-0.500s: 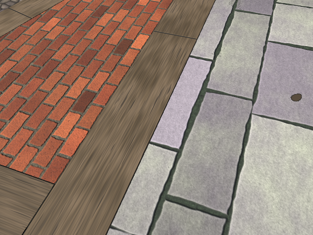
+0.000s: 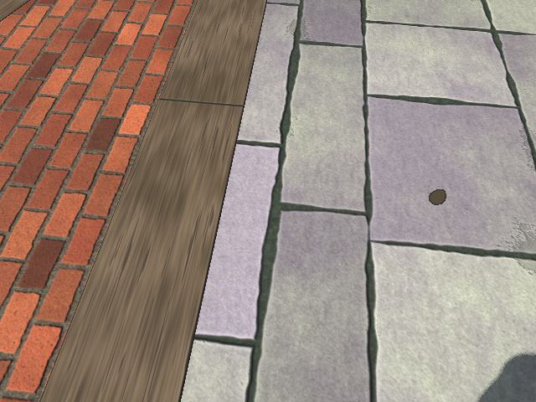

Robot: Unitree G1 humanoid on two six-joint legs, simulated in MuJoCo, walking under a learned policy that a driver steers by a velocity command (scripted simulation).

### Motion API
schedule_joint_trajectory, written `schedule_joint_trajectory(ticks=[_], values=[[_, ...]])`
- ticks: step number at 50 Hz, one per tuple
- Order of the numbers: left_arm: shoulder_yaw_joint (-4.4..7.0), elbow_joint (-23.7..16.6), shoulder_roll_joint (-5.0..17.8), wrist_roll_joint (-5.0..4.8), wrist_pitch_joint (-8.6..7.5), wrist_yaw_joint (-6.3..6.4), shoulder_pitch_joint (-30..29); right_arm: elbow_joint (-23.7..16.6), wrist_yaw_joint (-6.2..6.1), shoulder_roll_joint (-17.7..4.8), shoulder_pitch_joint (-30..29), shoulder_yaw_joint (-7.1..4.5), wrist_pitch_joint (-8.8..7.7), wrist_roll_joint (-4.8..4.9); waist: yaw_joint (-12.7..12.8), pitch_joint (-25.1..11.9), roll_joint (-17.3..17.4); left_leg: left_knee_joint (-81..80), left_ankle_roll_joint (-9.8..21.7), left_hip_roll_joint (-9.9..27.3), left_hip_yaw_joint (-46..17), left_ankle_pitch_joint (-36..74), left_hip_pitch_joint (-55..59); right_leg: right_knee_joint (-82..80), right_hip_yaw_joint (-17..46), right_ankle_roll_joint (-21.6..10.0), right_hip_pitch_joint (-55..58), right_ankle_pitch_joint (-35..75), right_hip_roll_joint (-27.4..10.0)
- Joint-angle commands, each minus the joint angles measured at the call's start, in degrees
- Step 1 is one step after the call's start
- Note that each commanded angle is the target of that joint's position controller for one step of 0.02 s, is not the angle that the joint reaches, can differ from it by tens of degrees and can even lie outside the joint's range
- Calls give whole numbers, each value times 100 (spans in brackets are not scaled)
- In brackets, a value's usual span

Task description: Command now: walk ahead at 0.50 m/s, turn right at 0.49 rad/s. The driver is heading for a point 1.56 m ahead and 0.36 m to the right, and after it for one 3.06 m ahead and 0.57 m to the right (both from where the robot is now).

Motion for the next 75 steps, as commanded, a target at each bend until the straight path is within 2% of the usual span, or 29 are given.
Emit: schedule_joint_trajectory(ticks=[1,9,11,13,14,15,16,17,18,20,24,29,35,38,40,41,42,43,45,48,52,58,62,63,64,65,67,70,75], values=[[22,-381,105,38,-2,-54,-4,-313,-79,-827,-395,-190,-90,-9,170,76,631,-1058,788,1615,-677,1230,92,-668,190,62,-336,814,-221],[-49,-988,65,58,-27,-324,-1218,-40,-148,-1165,58,-317,162,179,-175,407,530,-681,567,1838,174,2036,1162,-2339,-545,-259,-285,942,29],[37,-1054,230,59,0,-353,-1027,-64,-164,-1325,-52,-365,243,233,51,162,702,-27,442,1856,339,3739,1377,-2389,-850,-471,254,376,342],[264,-827,590,27,35,-323,101,-118,-177,-1417,-248,-385,338,295,749,-476,734,1646,242,1660,543,4940,1135,-2661,-1130,-788,1800,213,840],[483,-549,1000,16,74,-227,1100,-160,-190,-1290,-215,-324,327,238,1197,-983,438,3170,-12,1419,588,3959,113,-2924,-725,-1030,3475,423,861],[617,-489,1694,-35,85,-126,1206,-451,-145,-482,165,-88,228,-36,679,-1252,-1129,5281,-408,469,450,-871,-2416,-3279,2088,-1879,5259,-96,-577],[503,-761,1537,41,-43,-181,1185,-584,-76,-538,-8,-15,-25,103,718,-2211,-859,6309,-416,-153,-1084,-2527,-3426,-4327,4561,-2562,5948,-1113,-1340],[370,-734,1084,84,-145,-218,1049,-744,-11,-938,-681,-114,-186,345,920,-1589,-335,6340,-256,180,-1417,-2033,-4002,-4576,3923,-2189,5656,-815,-1227],[317,-739,898,70,-212,-215,798,-786,-10,-909,-826,-91,-276,351,743,-1040,-108,5902,-127,436,-1388,-1518,-3969,-4519,3122,-1967,4925,-366,-989],[191,-907,510,105,-245,-181,83,-633,-80,-997,-709,-170,-249,107,266,-567,173,4978,-162,792,-1428,-910,-3150,-4593,2094,-1667,3538,782,-547],[194,-931,631,118,-280,-48,146,-644,-65,-755,-703,-137,-2,16,107,-381,148,3981,-472,788,-1232,-294,-2743,-4890,1386,-1658,2696,1801,-330],[165,-708,642,111,-258,52,568,-844,19,-494,-1621,-1,-7,64,521,-96,-97,1978,-558,549,-1064,1653,-2420,-4988,709,-1226,2422,1301,40],[166,-358,685,88,-213,56,1068,-1083,165,-676,-2232,-1,-116,125,744,194,-135,1147,-237,429,-1117,1406,-2821,-4590,1139,-1175,3520,1293,-514],[197,-313,774,101,-135,95,993,-995,196,-837,-1776,-62,-164,131,448,7,-318,981,37,244,-938,710,-2248,-4060,1170,-1012,3916,2670,-605],[100,-423,601,149,-105,85,789,-617,145,-1204,-296,-234,-181,59,-292,-1093,-156,1058,485,446,-1096,1045,66,-2298,743,-733,3289,3540,-91],[-27,-513,214,183,-163,60,1304,-502,120,-1658,548,-351,-167,-19,-325,-2044,878,1127,1224,1698,-3012,693,2311,-285,383,-341,1432,1595,648],[-91,-448,89,78,-242,43,1562,-277,166,-1457,874,-323,-106,115,-317,-2383,2048,222,1733,2396,-5039,-574,3090,1064,403,-121,22,-2001,1198],[17,-531,616,-21,-304,23,1079,-332,170,-1075,565,-195,-87,233,-415,-1525,1344,-40,1456,2239,-4803,-1547,2541,1499,680,-184,-629,-1899,826],[21,-749,612,20,-361,6,256,-462,135,-810,-182,-89,-15,107,-179,-336,601,-350,1139,1786,-3447,-914,919,1017,250,-204,-629,-989,284],[31,-669,366,113,-280,5,475,-453,134,-679,-403,-21,-50,37,168,-215,795,-706,1087,1404,-2634,249,12,262,155,-117,68,-513,-42],[-49,-827,162,194,-235,39,17,-305,59,-965,-327,-78,-48,71,183,-34,659,-825,1133,1288,-1772,2343,-255,-952,-89,145,11,205,-75],[-113,-963,46,179,-313,-83,-790,10,-46,-1021,173,-53,140,145,-126,-289,744,-356,748,1009,-1097,3143,53,-2869,-302,101,965,1934,416],[4,-828,355,271,-361,-138,-359,79,-88,-1067,-76,-63,276,184,288,-493,736,644,481,1099,-1299,3062,424,-3590,-249,-229,1708,1784,551],[82,-707,607,321,-379,-100,-5,92,-86,-957,71,-27,273,132,380,-757,484,1297,267,779,-1166,2874,260,-3767,-173,-387,2467,3018,399],[137,-703,992,425,-366,-56,337,29,-62,-673,482,82,212,-27,262,-1489,-264,2468,-24,396,-1007,1266,-721,-3126,686,-887,4068,5433,-568],[28,-641,655,416,-268,-37,466,222,-22,-251,1152,250,208,17,207,-2279,-1180,3906,-356,-22,-1044,-2251,-1681,-3111,1865,-1861,5090,6070,-1634],[-92,-594,282,202,-146,-95,214,176,-13,-877,559,86,361,195,331,-1749,-490,4550,-479,253,-1413,-2989,-2173,-3580,1844,-1670,4239,3845,-1304],[-101,-662,329,295,-75,-62,-820,121,-188,-736,144,60,684,125,-28,-781,-371,3553,-614,573,-1266,-2189,-1611,-4342,1230,-1185,2276,1507,-793],[-97,-472,269,251,10,20,-1057,444,-219,-456,474,106,756,7,-226,-861,-441,1615,-437,313,-817,-111,49,-4529,499,-911,1333,-319,-323]])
